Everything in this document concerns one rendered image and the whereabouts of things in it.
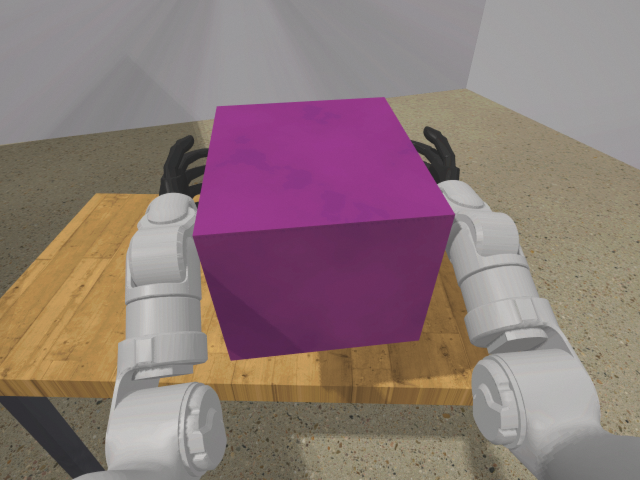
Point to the table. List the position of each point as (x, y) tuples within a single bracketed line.
[(62, 320)]

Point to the left robot hand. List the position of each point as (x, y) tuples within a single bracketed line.
[(176, 178)]

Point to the right robot hand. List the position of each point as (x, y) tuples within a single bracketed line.
[(442, 167)]

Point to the carton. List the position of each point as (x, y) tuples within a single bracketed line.
[(319, 227)]

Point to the right robot forearm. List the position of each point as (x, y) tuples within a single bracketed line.
[(504, 311)]

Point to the robot left upper arm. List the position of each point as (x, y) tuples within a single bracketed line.
[(173, 432)]

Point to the left robot forearm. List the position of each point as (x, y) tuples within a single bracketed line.
[(162, 294)]

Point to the robot right upper arm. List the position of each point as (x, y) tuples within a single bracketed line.
[(541, 405)]

